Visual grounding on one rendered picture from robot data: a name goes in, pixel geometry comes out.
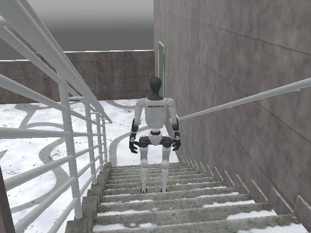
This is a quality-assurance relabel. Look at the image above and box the robot left hand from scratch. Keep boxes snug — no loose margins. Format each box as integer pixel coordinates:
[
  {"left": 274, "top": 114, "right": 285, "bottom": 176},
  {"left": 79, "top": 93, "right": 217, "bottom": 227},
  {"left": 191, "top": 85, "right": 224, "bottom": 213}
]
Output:
[{"left": 129, "top": 141, "right": 140, "bottom": 153}]

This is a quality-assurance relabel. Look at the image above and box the robot right upper arm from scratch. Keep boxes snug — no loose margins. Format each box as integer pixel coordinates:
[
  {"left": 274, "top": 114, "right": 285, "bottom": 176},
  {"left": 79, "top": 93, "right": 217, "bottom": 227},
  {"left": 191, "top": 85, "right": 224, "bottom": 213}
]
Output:
[{"left": 166, "top": 98, "right": 177, "bottom": 125}]

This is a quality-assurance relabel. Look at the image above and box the robot left upper arm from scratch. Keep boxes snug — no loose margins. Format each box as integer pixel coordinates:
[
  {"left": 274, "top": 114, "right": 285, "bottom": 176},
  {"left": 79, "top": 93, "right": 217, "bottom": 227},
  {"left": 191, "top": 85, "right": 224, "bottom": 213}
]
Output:
[{"left": 134, "top": 98, "right": 145, "bottom": 125}]

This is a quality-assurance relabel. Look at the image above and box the robot left thigh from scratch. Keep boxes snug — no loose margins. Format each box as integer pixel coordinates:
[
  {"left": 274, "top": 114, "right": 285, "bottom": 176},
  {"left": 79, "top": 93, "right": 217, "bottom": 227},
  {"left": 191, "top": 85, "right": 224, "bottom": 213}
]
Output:
[{"left": 139, "top": 135, "right": 149, "bottom": 168}]

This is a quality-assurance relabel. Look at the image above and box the robot right hand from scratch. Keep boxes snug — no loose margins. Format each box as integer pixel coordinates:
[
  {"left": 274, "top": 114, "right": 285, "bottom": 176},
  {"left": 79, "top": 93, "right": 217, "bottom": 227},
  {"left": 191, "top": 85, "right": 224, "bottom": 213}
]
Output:
[{"left": 172, "top": 139, "right": 181, "bottom": 151}]

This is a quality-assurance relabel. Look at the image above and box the right robot forearm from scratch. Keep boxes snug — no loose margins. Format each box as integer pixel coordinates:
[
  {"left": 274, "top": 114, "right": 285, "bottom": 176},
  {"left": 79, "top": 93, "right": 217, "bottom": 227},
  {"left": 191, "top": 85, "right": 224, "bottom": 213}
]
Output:
[{"left": 172, "top": 118, "right": 181, "bottom": 140}]

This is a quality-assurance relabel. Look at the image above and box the robot thigh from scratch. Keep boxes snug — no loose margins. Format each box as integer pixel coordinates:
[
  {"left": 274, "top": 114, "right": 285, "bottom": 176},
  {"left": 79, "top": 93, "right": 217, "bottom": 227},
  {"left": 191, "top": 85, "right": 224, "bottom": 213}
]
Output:
[
  {"left": 139, "top": 135, "right": 149, "bottom": 168},
  {"left": 161, "top": 135, "right": 172, "bottom": 170}
]

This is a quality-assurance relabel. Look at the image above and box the robot right thigh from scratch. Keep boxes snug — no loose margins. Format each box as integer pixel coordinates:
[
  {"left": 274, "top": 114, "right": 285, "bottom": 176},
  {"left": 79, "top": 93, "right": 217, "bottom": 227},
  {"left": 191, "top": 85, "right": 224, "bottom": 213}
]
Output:
[{"left": 161, "top": 135, "right": 172, "bottom": 170}]

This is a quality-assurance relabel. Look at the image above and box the left robot forearm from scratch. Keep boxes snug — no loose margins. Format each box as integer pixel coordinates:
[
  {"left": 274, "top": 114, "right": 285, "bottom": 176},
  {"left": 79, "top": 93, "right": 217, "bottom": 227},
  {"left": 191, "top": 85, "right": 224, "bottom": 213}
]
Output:
[{"left": 129, "top": 118, "right": 138, "bottom": 142}]

